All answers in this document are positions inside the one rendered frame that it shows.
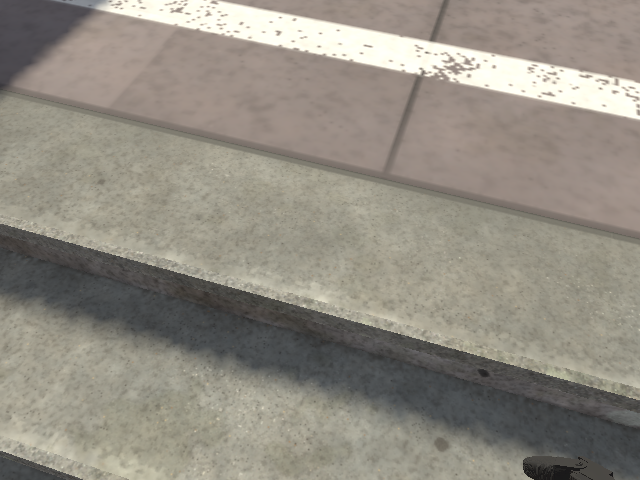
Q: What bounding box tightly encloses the right robot hand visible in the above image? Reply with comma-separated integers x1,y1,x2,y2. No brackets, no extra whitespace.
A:
523,456,615,480

